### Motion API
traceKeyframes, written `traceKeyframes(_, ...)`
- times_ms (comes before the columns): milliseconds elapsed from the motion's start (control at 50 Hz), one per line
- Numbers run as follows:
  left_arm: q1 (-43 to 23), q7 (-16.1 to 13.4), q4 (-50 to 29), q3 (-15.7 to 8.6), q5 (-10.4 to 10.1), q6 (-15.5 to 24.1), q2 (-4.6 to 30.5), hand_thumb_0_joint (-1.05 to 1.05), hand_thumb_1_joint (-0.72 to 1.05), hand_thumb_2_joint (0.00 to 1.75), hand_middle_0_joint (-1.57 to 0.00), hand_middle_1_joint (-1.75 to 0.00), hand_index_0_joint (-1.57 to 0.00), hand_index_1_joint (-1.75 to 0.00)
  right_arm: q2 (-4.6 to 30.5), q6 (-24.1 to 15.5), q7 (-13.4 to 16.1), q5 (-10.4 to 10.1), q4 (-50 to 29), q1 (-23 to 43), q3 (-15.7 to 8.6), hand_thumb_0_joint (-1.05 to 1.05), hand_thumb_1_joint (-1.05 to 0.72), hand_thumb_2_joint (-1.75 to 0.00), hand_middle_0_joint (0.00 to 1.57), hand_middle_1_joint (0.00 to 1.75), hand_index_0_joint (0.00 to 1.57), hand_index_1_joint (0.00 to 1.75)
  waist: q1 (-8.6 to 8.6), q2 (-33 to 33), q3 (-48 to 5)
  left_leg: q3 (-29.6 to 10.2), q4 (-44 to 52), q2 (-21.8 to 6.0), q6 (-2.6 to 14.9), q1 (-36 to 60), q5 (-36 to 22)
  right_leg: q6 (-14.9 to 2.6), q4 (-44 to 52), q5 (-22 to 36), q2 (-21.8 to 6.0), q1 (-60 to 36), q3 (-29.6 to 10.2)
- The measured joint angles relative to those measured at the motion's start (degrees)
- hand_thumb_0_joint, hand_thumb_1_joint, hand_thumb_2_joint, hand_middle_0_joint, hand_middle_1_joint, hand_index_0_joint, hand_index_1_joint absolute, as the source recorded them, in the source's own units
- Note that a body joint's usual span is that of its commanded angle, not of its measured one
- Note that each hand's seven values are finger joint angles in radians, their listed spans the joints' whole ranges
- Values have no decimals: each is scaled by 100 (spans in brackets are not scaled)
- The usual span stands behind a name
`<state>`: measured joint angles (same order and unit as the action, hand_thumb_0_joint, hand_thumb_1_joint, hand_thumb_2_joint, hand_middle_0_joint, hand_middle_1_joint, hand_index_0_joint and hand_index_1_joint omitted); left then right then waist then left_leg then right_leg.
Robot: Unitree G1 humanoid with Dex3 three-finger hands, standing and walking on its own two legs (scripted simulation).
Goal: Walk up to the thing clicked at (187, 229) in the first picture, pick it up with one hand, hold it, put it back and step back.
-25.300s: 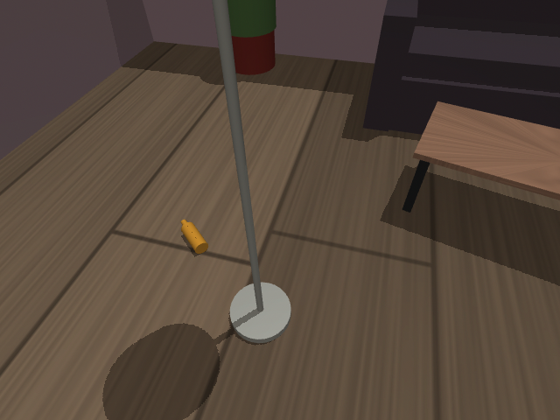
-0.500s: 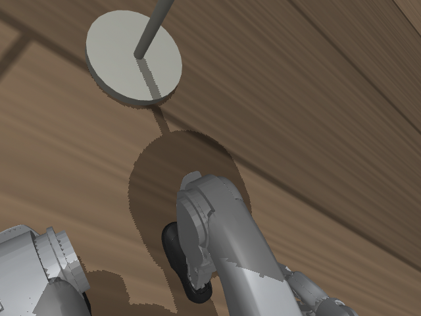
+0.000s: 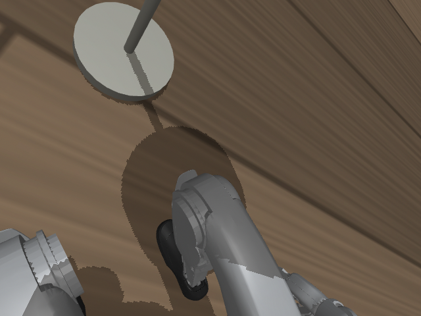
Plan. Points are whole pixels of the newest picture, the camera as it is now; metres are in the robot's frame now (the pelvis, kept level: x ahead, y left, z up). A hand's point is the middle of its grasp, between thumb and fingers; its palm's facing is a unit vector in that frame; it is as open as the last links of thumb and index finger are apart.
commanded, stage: rest palm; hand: left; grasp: from above
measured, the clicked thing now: out of the picture +0.45 +0.41 -0.27
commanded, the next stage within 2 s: close in 0.32 s
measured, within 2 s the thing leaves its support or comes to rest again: neither
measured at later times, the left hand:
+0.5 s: hand out of the picture +0.43 +0.37 -0.25, palm faces -0.42 -0.18 -0.89, open 13.7 cm
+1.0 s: hand out of the picture +0.44 +0.38 -0.24, palm faces -0.42 -0.18 -0.89, open 12.5 cm
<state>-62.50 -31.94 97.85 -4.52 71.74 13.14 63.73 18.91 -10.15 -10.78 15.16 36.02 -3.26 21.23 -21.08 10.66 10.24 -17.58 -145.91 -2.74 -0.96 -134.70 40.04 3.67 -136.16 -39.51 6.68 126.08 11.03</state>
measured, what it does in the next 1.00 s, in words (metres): stands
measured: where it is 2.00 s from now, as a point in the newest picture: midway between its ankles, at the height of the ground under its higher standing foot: (137, 301)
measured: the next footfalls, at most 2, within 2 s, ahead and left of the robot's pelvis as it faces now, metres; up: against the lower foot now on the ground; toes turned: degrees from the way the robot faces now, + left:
none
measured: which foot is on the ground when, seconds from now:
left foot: down 0.00-1.00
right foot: down 0.00-1.00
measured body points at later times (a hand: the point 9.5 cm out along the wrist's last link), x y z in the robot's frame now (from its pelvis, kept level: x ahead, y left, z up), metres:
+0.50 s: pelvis +0.00 +0.00 +0.00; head +0.27 +0.15 +0.32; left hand +0.45 +0.38 -0.19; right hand +0.09 -0.25 -0.06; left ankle +0.06 +0.13 -0.27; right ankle +0.11 -0.12 -0.27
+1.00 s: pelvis +0.00 +0.00 +0.00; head +0.27 +0.15 +0.32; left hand +0.46 +0.39 -0.19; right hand +0.09 -0.24 -0.05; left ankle +0.06 +0.13 -0.27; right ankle +0.11 -0.12 -0.27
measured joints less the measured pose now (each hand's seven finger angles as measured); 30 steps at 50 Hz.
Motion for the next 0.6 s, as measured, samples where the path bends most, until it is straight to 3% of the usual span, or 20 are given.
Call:
traceKeyframes(240,48,29,39,-1,-105,-34,0,0,-53,102,-10,-104,-8,-105,35,-16,-12,13,-54,45,22,0,-91,-90,20,30,20,30,-6,-30,35,-8,22,-16,-2,23,-13,9,27,32,11,-8,6)
traceKeyframes(600,7,-15,0,-22,-48,50,115,0,-45,98,-14,-103,-13,-104,70,-4,27,58,-81,103,76,0,-91,-90,20,30,20,30,2,44,84,-35,14,-13,-5,38,-15,14,39,45,12,-32,29)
